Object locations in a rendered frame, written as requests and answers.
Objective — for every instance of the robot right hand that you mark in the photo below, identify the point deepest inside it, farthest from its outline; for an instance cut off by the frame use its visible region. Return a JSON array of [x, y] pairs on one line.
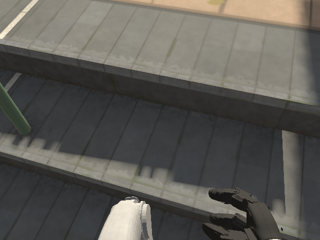
[[259, 223]]

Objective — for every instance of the left robot thigh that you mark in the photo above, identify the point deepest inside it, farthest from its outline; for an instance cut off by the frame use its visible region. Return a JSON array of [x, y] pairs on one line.
[[128, 220]]

